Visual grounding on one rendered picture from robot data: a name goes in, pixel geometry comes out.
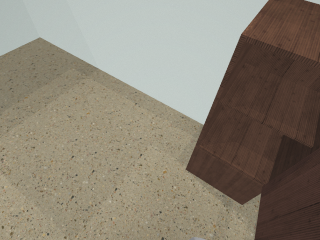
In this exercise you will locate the cupboard door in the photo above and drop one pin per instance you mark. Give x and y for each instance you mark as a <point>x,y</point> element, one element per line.
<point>289,206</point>

